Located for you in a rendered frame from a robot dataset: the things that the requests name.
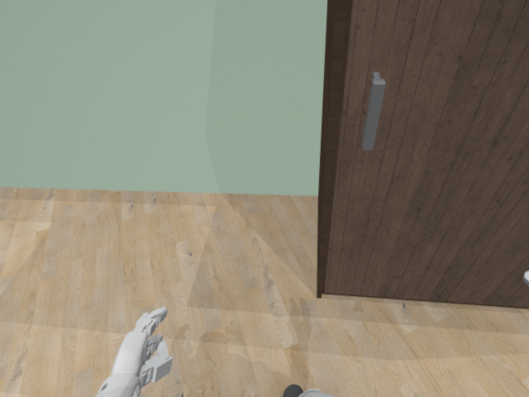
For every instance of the left robot forearm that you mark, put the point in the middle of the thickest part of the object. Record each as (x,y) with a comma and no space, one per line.
(120,385)

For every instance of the left robot hand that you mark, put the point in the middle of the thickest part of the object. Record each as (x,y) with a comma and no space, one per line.
(136,348)

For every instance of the handle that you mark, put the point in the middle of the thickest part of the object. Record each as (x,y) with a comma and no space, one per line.
(374,108)

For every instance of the wardrobe door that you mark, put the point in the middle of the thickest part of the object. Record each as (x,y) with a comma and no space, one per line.
(439,209)

